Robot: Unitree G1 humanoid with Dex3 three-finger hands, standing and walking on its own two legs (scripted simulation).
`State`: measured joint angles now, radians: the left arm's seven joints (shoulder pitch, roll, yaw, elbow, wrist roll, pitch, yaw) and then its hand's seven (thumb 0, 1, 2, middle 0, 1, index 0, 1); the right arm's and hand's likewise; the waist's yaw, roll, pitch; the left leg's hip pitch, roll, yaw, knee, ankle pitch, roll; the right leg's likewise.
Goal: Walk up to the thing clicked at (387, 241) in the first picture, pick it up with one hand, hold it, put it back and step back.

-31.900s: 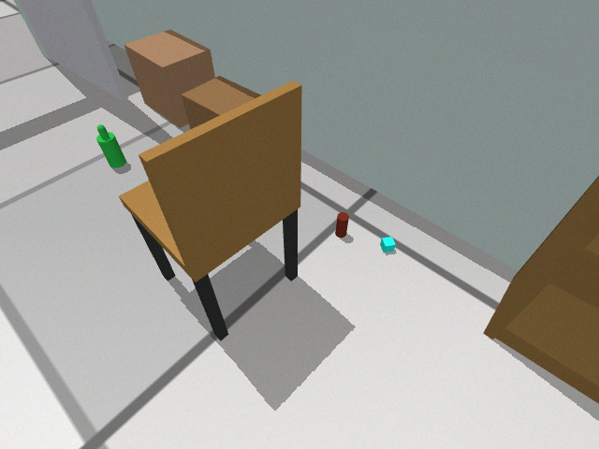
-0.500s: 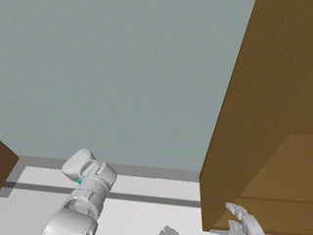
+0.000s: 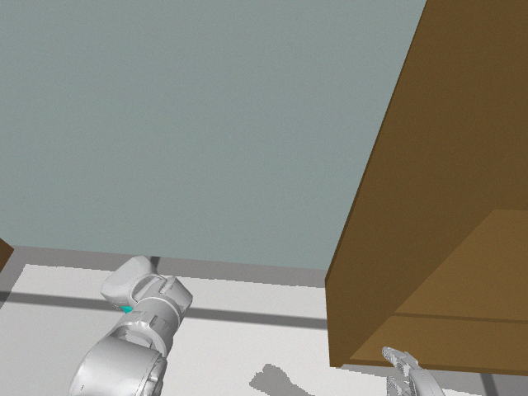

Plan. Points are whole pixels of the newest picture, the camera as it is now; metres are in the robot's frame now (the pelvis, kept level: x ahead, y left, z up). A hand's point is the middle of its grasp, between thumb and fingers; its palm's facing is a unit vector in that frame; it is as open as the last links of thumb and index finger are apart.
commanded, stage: crouch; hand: left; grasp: from above
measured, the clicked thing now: (142, 304) +0.30 +0.24 -0.13
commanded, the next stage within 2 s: lower in 1.50 s
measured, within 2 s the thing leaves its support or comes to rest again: neither
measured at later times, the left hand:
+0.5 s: hand (178, 313) +0.36 +0.23 -0.34, palm faces -0.24 -0.37 -0.90, open 5.7 cm
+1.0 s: hand (188, 318) +0.40 +0.23 -0.50, palm faces -0.26 -0.31 -0.91, open 5.8 cm
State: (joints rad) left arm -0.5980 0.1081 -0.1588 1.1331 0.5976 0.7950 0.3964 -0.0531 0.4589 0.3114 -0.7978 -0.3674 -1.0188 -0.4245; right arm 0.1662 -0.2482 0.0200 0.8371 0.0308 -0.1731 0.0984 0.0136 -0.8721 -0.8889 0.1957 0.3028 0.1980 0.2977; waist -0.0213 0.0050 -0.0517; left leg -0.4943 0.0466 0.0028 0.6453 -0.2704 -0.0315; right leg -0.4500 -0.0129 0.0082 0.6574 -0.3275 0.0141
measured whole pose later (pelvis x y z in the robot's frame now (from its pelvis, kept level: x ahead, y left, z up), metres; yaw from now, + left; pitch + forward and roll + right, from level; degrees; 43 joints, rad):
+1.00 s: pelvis -0.08 +0.01 -0.36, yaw -7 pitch +36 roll -6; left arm -1.08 0.52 0.23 1.55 0.81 0.38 0.56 -0.06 0.47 0.12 -0.94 -0.23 -1.12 -0.26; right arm 0.15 -0.26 0.01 0.92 -0.13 -0.23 0.20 0.01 -0.93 -0.91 0.19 0.30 0.20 0.30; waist -0.22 0.04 -0.13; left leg -2.20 0.07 -0.13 2.18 -0.61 -0.03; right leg -2.11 0.06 -0.02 2.15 -0.67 0.05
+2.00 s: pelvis -0.08 +0.01 -0.45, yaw -10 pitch +31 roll -7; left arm -1.13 0.74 0.30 1.74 0.90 0.21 0.60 -0.04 0.45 0.15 -0.95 -0.21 -1.17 -0.29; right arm 0.15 -0.32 0.13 0.85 -0.21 -0.30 0.30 0.01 -0.94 -0.91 0.19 0.30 0.19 0.30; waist -0.29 -0.04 0.06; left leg -2.37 0.06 -0.22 2.47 -0.65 -0.06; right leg -2.27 0.10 -0.07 2.41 -0.69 0.06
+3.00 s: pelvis -0.08 +0.02 -0.45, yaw -15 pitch +27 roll -13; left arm -1.17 0.94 0.30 1.86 0.87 0.18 0.72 -0.05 0.46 0.10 -0.98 -0.16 -1.22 -0.24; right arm 0.12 -0.35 0.27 0.78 -0.25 -0.37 0.36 0.01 -0.93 -0.90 0.19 0.30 0.19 0.30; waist -0.39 -0.12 0.20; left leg -2.34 0.06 -0.30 2.52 -0.68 -0.04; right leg -2.19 0.12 -0.14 2.37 -0.69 0.09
